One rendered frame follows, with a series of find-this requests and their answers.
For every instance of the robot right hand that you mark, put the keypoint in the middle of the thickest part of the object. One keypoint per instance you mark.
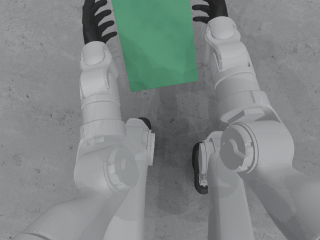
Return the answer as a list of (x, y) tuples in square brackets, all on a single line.
[(216, 8)]

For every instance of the carton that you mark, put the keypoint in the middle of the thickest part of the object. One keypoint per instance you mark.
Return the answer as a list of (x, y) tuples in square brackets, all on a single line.
[(157, 42)]

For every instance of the robot left thigh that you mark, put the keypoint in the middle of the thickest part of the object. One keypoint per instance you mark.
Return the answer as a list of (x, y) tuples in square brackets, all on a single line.
[(128, 223)]

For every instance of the robot left upper arm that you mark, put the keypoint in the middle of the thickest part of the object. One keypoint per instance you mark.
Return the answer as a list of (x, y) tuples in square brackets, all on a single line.
[(103, 179)]

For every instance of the robot left shin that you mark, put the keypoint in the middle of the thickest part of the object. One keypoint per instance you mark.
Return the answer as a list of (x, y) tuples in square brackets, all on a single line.
[(135, 122)]

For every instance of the robot right upper arm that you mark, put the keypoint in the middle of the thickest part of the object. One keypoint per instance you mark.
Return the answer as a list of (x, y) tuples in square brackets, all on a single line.
[(261, 153)]

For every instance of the right robot forearm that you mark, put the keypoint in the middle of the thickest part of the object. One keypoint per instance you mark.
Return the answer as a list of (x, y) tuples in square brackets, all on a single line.
[(234, 79)]

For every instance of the left robot forearm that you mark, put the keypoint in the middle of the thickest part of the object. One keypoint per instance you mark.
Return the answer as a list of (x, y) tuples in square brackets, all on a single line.
[(102, 125)]

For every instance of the robot left hand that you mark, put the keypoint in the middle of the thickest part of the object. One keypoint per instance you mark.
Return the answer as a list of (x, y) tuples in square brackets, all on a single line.
[(91, 31)]

